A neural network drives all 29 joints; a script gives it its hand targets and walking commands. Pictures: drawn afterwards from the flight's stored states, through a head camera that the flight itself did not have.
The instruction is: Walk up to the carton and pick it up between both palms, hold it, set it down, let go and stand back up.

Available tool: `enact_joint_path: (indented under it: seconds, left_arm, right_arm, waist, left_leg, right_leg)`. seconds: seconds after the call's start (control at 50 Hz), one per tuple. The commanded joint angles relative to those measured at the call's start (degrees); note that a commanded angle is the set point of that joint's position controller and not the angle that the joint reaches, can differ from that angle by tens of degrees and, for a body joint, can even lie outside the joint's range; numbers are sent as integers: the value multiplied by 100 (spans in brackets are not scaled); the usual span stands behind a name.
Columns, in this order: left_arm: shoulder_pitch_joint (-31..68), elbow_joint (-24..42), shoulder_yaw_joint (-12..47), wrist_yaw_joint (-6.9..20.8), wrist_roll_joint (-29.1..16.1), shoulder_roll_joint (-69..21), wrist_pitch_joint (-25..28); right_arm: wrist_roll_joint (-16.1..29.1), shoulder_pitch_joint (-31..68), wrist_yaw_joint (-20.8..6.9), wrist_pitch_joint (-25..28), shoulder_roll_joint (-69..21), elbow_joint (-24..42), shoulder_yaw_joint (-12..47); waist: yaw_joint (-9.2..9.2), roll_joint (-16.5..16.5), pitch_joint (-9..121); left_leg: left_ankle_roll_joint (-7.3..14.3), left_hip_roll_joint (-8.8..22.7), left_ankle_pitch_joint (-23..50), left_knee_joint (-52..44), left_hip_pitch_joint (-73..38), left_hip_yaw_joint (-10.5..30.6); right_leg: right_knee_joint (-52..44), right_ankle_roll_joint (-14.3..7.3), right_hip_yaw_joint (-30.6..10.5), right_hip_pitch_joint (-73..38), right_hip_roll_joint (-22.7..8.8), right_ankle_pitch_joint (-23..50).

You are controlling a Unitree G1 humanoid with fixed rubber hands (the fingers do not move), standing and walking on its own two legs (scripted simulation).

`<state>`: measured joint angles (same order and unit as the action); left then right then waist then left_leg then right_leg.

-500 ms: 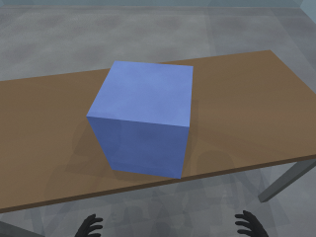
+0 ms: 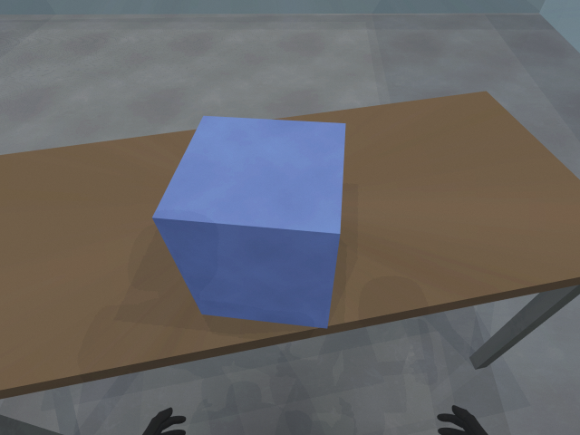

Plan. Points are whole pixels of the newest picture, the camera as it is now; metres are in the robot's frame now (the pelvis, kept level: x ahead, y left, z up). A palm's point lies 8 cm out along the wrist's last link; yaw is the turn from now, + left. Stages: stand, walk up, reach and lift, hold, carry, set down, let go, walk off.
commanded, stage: stand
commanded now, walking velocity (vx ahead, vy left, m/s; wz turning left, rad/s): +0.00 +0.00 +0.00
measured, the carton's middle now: (267, 226) +0.41 +0.06 +0.05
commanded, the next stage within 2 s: walk up in 1.90 s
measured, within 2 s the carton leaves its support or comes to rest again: neither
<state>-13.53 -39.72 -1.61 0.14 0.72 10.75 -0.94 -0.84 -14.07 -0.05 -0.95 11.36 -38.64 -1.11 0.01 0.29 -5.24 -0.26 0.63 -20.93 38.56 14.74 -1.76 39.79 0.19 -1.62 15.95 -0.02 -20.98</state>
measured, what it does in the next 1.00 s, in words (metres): stands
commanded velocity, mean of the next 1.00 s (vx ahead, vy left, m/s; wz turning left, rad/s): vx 0.00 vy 0.00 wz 0.00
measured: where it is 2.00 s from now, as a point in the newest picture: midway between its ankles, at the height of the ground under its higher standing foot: outside the picture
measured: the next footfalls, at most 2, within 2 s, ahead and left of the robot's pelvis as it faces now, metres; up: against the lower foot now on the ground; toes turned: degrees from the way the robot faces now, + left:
none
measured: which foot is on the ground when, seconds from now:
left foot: down 0.00-1.00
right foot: down 0.00-1.00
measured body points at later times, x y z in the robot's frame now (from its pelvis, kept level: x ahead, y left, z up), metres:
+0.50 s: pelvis -0.01 +0.00 +0.00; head +0.00 +0.00 +0.45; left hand +0.10 +0.24 -0.12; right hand +0.09 -0.24 -0.12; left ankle +0.00 +0.12 -0.72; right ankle +0.01 -0.12 -0.72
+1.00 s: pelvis -0.01 +0.01 +0.01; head -0.01 +0.00 +0.46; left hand +0.08 +0.24 -0.12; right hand +0.05 -0.24 -0.12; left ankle +0.00 +0.12 -0.72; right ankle +0.01 -0.12 -0.72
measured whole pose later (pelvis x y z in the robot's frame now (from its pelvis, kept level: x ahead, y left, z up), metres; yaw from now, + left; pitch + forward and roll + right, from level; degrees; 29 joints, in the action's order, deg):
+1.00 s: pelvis -0.01 +0.01 +0.01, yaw -3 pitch -3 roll +1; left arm -16.8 -44.9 -1.0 -0.1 0.4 11.2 -0.5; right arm -0.4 -17.6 0.2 -0.4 12.6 -44.1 -0.2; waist 0.0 0.5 -3.5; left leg 0.2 1.2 -17.5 33.2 12.6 -4.9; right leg 35.1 0.8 -4.8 15.4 0.6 -16.6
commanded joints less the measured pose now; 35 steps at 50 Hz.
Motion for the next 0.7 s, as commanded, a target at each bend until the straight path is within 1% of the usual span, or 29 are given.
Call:
enact_joint_path:
  seconds: [0.0, 0.28, 0.68]
  left_arm:
    - [76, 760, -260, -39, -4, 847, 222]
    - [50, 673, -260, -30, -16, 877, 247]
    - [-191, 375, -230, -50, -28, 904, 243]
  right_arm:
    - [2, 61, 43, 216, 781, 689, -278]
    - [16, -11, 31, 240, 824, 579, -269]
    - [34, -267, 53, 237, 894, 278, -223]
  waist:
    - [5, 39, 655]
    - [1, 47, 603]
    - [-1, 68, 421]
  left_leg:
    - [201, 390, 1259, -780, -124, 486]
    - [209, 432, 1087, -962, -173, 444]
    - [216, 484, 732, -1220, -162, 397]
  right_leg:
    - [-924, -220, -471, -48, -418, 1394]
    - [-1069, -216, -557, -23, -406, 1284]
    - [-1258, -186, -700, 90, -367, 1048]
